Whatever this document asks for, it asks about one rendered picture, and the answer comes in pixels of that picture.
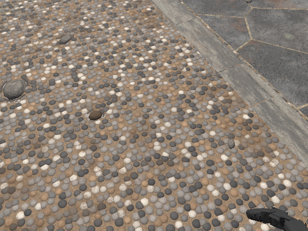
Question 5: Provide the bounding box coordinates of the robot right hand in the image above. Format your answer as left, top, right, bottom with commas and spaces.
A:
246, 207, 308, 231

